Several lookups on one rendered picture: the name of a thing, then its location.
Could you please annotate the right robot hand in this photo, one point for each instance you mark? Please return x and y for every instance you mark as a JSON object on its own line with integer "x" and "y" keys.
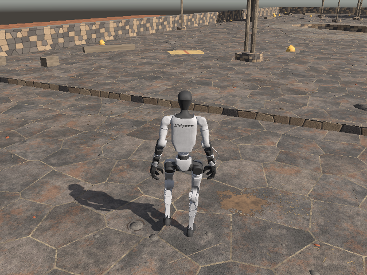
{"x": 212, "y": 171}

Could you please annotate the right robot forearm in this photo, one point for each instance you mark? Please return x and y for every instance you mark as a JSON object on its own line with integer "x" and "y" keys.
{"x": 209, "y": 155}

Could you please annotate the right robot upper arm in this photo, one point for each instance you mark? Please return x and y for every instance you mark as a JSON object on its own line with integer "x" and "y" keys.
{"x": 204, "y": 131}

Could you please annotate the robot right thigh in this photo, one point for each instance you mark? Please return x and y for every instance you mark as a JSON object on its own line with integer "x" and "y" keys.
{"x": 197, "y": 168}

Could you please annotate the left robot hand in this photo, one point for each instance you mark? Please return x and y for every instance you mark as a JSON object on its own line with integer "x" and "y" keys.
{"x": 154, "y": 172}

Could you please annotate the left robot upper arm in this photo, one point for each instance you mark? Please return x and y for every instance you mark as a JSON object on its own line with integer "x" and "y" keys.
{"x": 166, "y": 120}

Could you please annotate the left robot foot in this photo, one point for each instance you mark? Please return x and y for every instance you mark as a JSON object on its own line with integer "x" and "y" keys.
{"x": 166, "y": 221}

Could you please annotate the left robot forearm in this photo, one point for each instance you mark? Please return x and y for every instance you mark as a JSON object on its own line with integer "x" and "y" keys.
{"x": 157, "y": 155}

